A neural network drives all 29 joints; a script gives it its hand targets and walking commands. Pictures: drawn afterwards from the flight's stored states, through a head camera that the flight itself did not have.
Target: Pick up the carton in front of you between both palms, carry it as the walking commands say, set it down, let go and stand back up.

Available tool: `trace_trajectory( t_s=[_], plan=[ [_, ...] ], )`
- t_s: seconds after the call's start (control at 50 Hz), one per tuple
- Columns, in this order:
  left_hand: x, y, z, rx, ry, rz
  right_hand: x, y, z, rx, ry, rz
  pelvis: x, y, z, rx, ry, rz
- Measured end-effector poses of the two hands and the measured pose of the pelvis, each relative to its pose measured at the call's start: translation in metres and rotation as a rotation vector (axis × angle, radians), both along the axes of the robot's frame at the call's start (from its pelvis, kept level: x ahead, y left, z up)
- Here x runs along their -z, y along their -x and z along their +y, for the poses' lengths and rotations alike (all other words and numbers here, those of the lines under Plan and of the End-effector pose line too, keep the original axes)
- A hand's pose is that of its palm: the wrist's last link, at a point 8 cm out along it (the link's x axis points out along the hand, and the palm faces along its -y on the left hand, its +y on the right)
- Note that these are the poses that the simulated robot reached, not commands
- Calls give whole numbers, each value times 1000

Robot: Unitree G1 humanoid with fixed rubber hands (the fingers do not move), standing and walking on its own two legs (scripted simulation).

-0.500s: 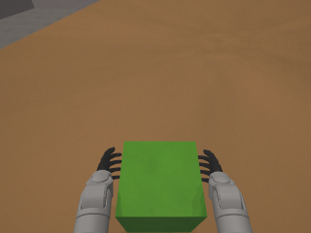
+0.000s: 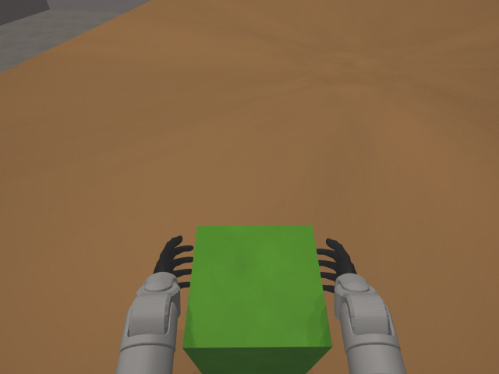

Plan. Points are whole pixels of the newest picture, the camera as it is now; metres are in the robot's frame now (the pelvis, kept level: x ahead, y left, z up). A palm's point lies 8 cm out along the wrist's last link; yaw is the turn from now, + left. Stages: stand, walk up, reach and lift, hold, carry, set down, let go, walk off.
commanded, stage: carry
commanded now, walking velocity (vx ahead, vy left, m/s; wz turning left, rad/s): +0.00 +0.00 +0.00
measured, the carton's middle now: (254, 304) +0.31 +0.00 -0.07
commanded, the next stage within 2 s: hold in 0.76 s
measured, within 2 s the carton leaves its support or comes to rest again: neither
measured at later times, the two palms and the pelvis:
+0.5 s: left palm (157, 282) +0.29 +0.16 +0.05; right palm (338, 284) +0.28 -0.14 +0.04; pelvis +0.00 +0.01 +0.00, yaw +0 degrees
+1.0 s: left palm (134, 292) +0.27 +0.19 +0.05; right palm (319, 281) +0.29 -0.11 +0.04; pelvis -0.01 +0.01 +0.01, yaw +7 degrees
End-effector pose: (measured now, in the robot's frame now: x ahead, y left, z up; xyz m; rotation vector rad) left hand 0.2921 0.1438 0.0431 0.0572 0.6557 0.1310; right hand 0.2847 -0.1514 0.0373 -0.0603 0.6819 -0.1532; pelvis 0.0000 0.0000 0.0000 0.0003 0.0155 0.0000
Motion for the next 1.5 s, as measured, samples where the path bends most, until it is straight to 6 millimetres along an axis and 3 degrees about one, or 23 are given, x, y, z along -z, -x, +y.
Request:
trace_trajectory(
  t_s=[0.34,0.8,0.98,1.06,1.18,1.26,1.38,1.5],
  plan=[
    [-3,3,12,-12,-5,-12,0,1,12,-8,-8,-12,1,3,10,-1,0,-5],
    [1,3,12,0,-4,2,0,5,12,4,-8,0,-2,4,12,-12,5,-20],
    [-7,23,42,-112,-23,-18,-2,0,42,-112,-31,-24,-8,11,11,-110,5,-90],
    [-1,21,38,-130,9,1,4,-11,41,-79,-38,-3,-5,19,9,-142,6,-108],
    [16,0,15,-118,-8,3,24,-24,22,-12,-40,-1,4,31,4,-143,4,-73],
    [37,-13,4,-106,-32,1,50,-36,11,-17,-42,-3,13,41,-3,-121,-2,2],
    [102,-16,2,-114,-29,33,114,-46,8,-57,-30,27,29,56,-16,-110,-19,161],
    [174,-24,7,-144,-19,0,185,-59,14,-57,-26,-4,66,66,-27,-125,-18,362]
  ],
)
